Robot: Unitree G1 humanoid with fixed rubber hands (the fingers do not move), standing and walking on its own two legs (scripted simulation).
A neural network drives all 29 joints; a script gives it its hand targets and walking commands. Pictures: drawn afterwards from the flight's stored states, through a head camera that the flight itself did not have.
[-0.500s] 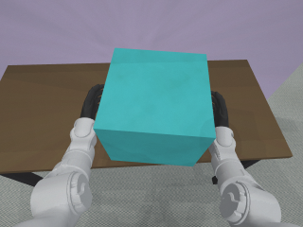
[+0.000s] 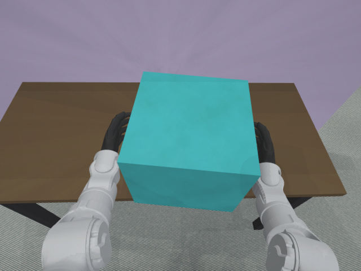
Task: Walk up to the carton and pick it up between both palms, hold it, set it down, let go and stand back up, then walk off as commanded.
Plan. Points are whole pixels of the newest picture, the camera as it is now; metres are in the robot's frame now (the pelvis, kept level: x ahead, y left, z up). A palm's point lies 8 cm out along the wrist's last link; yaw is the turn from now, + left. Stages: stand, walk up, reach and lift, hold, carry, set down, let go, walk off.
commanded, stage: reach and lift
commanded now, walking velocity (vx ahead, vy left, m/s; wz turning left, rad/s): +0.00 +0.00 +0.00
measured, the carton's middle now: (189, 143) +0.44 -0.02 -0.02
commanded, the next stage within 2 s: none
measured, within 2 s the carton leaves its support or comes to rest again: leaves its support in 0.10 s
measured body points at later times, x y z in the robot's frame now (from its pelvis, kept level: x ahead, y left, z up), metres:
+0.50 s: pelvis -0.02 +0.00 +0.00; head +0.01 +0.00 +0.45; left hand +0.40 +0.16 +0.07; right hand +0.37 -0.21 +0.06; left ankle -0.01 +0.13 -0.75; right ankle -0.01 -0.13 -0.75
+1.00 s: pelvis +0.00 +0.00 +0.00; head +0.00 +0.01 +0.45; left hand +0.39 +0.17 +0.11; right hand +0.37 -0.20 +0.09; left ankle -0.01 +0.13 -0.75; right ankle -0.01 -0.13 -0.75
